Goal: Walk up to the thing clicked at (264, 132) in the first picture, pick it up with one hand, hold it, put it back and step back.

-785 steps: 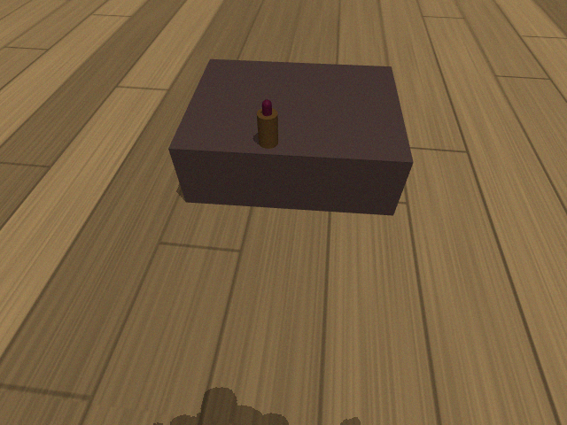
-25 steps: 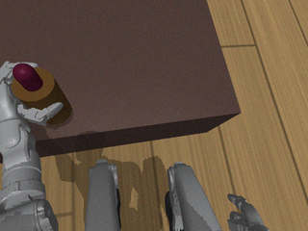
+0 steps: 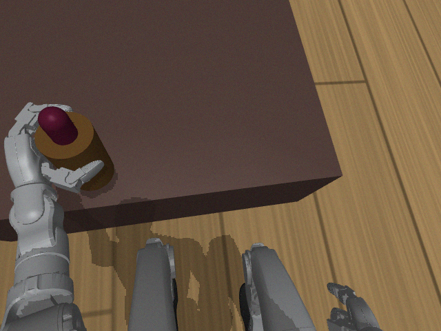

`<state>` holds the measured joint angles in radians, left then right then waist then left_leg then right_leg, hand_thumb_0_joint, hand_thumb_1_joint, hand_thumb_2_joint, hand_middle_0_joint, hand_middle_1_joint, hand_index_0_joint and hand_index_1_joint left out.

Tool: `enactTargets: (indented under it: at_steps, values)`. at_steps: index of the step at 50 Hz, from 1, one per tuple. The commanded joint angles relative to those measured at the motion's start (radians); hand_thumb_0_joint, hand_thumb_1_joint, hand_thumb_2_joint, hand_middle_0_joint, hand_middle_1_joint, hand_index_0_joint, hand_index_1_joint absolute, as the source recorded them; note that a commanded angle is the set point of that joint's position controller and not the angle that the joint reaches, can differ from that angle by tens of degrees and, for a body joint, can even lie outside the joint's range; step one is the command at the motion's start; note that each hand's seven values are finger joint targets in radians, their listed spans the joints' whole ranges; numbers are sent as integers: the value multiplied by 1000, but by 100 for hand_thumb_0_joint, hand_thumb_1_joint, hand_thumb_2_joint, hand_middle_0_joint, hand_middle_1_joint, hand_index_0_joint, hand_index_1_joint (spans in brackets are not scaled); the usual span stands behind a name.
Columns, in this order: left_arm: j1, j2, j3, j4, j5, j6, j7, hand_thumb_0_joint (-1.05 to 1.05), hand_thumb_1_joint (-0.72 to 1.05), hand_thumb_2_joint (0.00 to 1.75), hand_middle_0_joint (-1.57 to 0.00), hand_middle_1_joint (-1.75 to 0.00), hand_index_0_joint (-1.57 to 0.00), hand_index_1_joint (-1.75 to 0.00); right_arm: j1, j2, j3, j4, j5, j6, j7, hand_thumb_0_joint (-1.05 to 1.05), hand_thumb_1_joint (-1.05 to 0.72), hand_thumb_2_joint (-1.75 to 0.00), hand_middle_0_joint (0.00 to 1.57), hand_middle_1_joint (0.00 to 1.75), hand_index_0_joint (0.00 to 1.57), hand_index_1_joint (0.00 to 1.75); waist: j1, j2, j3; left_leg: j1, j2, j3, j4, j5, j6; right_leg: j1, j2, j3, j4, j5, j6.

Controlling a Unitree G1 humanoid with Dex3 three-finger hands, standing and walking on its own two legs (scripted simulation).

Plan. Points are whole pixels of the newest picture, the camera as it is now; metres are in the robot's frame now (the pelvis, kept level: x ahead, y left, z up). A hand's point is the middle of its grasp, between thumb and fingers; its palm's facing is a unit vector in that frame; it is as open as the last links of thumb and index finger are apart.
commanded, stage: lift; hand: left
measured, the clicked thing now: (74, 147) +0.42 +0.25 -0.02
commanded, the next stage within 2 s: hold in 1.46 s
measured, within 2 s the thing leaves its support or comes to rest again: neither
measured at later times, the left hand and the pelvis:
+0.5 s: hand (38, 132) +0.38 +0.23 +0.12, palm faces +0.28 -0.96 -0.04, open 11.5 cm; pelvis +0.02 +0.00 +0.09, yaw +3 degrees
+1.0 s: hand (44, 133) +0.36 +0.20 +0.15, palm faces +0.27 -0.96 -0.04, open 11.4 cm; pelvis +0.03 -0.01 +0.14, yaw +4 degrees
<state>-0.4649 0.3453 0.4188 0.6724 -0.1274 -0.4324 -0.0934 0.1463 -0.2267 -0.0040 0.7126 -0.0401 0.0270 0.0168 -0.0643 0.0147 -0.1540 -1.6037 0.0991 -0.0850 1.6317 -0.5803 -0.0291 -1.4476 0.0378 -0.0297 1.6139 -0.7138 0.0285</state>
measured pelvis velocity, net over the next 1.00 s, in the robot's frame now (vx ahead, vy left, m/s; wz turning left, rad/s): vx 0.03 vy -0.01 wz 0.08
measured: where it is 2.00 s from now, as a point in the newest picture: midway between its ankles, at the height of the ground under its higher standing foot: (211, 323)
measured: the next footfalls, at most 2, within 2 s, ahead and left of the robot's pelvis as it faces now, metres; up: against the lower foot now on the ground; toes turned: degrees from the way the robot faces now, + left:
none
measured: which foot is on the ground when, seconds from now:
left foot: down 0.00-1.00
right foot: down 0.00-1.00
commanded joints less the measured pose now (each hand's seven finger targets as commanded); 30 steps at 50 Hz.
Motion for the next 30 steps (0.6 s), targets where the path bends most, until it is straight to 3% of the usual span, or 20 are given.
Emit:
enactTargets:
  at_steps: [1, 3, 5, 6, 8, 9, 11, 12, 13, 14, 15, 17, 19, 20, 21, 27, 28, 30]
  values:
    - [-328, 236, 28, -381, -55, -116, 18, 0, -2, 136, -127, -152, -131, -151, 110, -173, -57, -79, 7, -26, -18, 0, -92, -90, 20, 30, 20, 30, 18, 175, -681, 710, -32, 1, -214, 338, 51, 224, 14, -10, -264, 388, -49]
    - [-359, 262, 30, -460, -56, -114, 26, 0, -3, 134, -126, -151, -131, -149, 113, -174, -58, -79, 10, -29, -22, 0, -92, -90, 20, 30, 20, 30, 27, 199, -702, 773, -29, -1, -235, 365, 48, 237, 14, -10, -283, 401, -50]
    - [-337, 236, 2, -530, -58, -105, 38, 0, -1, 135, -126, -151, -131, -149, 120, -165, -55, -81, 12, -33, -27, 0, -92, -90, 20, 30, 20, 30, 23, 209, -697, 817, -30, -3, -259, 397, 45, 267, 15, -13, -305, 423, -49]
    - [-277, 212, -7, -484, -60, -91, 44, 0, 0, 136, -128, -152, -132, -151, 112, -168, -55, -88, 17, -35, -28, 0, -92, -90, 20, 30, 20, 30, 19, 189, -656, 819, -32, -6, -288, 369, 43, 279, 15, -19, -321, 402, -50]
    - [-288, 215, -10, -535, -60, -83, 60, 0, -2, 136, -126, -151, -131, -150, 117, -160, -53, -85, 19, -38, -31, 0, -91, -90, 20, 30, 20, 30, 23, 196, -642, 828, -35, -3, -312, 370, 42, 319, 14, -15, -350, 413, -50]
    - [-238, 201, -12, -500, -64, -74, 68, 0, -1, 136, -127, -151, -131, -151, 107, -162, -51, -97, 25, -39, -35, 0, -91, -90, 20, 30, 20, 30, 22, 167, -621, 828, -37, -1, -329, 361, 44, 351, 13, -16, -369, 418, -47]
    - [-255, 161, -60, -571, -64, -71, 75, 0, -4, 136, -127, -151, -131, -150, 112, -156, -47, -99, 26, -45, -39, 0, -91, -90, 20, 30, 20, 30, 12, 181, -606, 868, -37, -4, -365, 365, 39, 369, 9, -17, -391, 421, -49]
    - [-249, 197, -28, -602, -66, -69, 87, 0, -3, 136, -127, -151, -131, -150, 107, -159, -48, -99, 29, -45, -41, 0, -91, -90, 20, 30, 20, 30, 33, 202, -598, 900, -37, -6, -384, 366, 34, 372, 10, -18, -399, 409, -50]
    - [-182, 159, -60, -537, -61, -51, 87, 0, -5, 136, -128, -151, -132, -151, 98, -159, -48, -103, 33, -48, -45, 0, -91, -90, 20, 30, 20, 30, 21, 183, -552, 906, -36, -5, -408, 337, 33, 381, 8, -20, -421, 390, -50]
    - [-186, 119, -97, -555, -63, -45, 90, 0, -6, 136, -127, -151, -131, -150, 103, -151, -43, -107, 34, -50, -46, 0, -91, -90, 20, 30, 20, 30, 8, 165, -541, 908, -36, -7, -419, 348, 33, 400, 9, -23, -438, 406, -49]
    - [-205, 146, -71, -605, -66, -46, 97, 0, -5, 135, -127, -149, -130, -149, 109, -153, -46, -104, 37, -53, -49, 0, -91, -90, 20, 30, 20, 30, 16, 163, -545, 919, -38, -3, -430, 362, 33, 431, 7, -20, -454, 421, -48]
    - [-189, 103, -121, -560, -59, -31, 101, 0, -7, 134, -127, -149, -130, -149, 102, -145, -38, -105, 36, -57, -54, 0, -91, -90, 20, 30, 20, 30, 0, 157, -488, 932, -39, 2, -461, 349, 32, 450, 6, -20, -487, 420, -48]
    - [-154, 99, -108, -531, -61, -24, 108, 0, -7, 133, -127, -148, -130, -148, 111, -146, -42, -102, 39, -63, -56, 0, -91, -90, 20, 30, 20, 30, 2, 126, -466, 947, -40, 1, -482, 374, 34, 488, 5, -24, -511, 445, -46]
    - [-147, 74, -125, -488, -62, -18, 107, 0, -9, 132, -126, -146, -129, -147, 97, -142, -39, -110, 40, -63, -59, 0, -91, -90, 20, 30, 20, 30, -4, 102, -433, 918, -44, 12, -487, 359, 38, 512, 3, -18, -536, 452, -42]
    - [-175, 94, -114, -544, -64, -26, 109, 0, -8, 133, -126, -146, -129, -147, 105, -145, -40, -113, 40, -64, -58, 0, -91, -90, 20, 30, 20, 30, 3, 112, -430, 937, -45, 15, -505, 358, 36, 531, 1, -16, -550, 453, -43]
    - [-130, 72, -134, -508, -44, -40, 117, 0, -5, 132, -127, -146, -130, -146, 95, -136, -39, -125, 33, -64, -52, 0, -91, -90, 20, 30, 20, 30, 19, 123, -389, 999, -50, 27, -581, 347, 29, 584, -4, -25, -603, 443, -46]
    - [-105, 44, -158, -484, -45, -39, 114, 0, -6, 131, -127, -147, -130, -146, 94, -136, -39, -128, 33, -64, -51, 0, -91, -90, 20, 30, 20, 30, 13, 109, -390, 1013, -49, 27, -584, 366, 31, 598, -3, -25, -612, 461, -45]
    - [-146, 74, -144, -544, -51, -51, 116, 0, -7, 130, -127, -146, -130, -146, 87, -135, -36, -138, 34, -65, -50, 0, -91, -90, 20, 30, 20, 30, 27, 132, -393, 1037, -52, 32, -601, 382, 29, 627, -5, -22, -625, 476, -45]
